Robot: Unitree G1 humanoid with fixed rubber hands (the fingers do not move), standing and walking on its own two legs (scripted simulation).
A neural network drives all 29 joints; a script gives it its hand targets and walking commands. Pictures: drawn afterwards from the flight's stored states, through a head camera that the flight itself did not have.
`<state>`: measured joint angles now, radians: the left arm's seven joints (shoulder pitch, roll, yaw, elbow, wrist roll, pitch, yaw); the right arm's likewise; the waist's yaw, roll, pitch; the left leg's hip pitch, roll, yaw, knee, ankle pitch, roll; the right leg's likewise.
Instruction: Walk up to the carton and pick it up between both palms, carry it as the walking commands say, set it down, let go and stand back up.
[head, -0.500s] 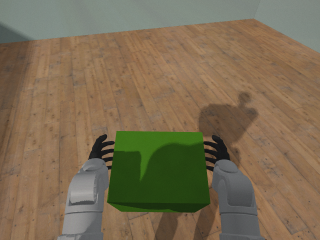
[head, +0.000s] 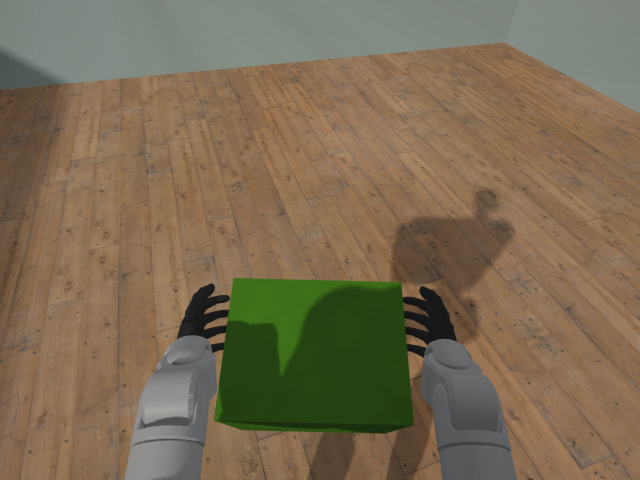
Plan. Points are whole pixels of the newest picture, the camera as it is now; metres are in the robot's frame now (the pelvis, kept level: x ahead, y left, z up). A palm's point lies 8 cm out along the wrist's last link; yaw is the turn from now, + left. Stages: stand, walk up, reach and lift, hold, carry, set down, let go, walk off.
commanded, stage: carry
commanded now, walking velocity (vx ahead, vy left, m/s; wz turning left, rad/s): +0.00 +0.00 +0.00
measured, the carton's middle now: (315, 362) +0.30 +0.00 -0.04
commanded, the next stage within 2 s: none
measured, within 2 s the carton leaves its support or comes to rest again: neither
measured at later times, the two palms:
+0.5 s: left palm (172, 365) +0.22 +0.16 +0.08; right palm (451, 362) +0.23 -0.14 +0.09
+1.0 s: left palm (155, 457) +0.13 +0.15 +0.09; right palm (487, 449) +0.14 -0.15 +0.10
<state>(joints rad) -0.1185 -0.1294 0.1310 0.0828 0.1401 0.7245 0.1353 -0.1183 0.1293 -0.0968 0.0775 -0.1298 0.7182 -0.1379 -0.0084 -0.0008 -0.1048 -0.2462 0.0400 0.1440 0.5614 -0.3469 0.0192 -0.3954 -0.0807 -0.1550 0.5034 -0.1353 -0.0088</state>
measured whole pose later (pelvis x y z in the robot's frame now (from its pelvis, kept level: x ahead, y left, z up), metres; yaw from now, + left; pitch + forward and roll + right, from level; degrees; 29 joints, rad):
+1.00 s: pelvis -0.13 +0.00 -0.01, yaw +1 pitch +3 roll +2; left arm -0.17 -0.14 0.05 -0.44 0.12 1.25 0.21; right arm -0.20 0.14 -0.06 -0.44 -0.11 1.25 -0.23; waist -0.01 -0.03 -0.04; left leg -0.29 -0.01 0.11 0.67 -0.50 0.03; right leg -0.53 -0.11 -0.14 0.40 0.08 -0.03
